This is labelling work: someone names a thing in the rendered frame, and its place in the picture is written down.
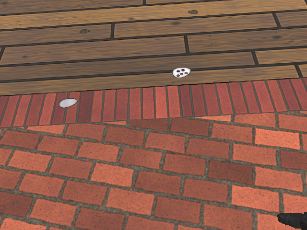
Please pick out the robot right hand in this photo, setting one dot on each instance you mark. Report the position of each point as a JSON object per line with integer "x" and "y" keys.
{"x": 296, "y": 220}

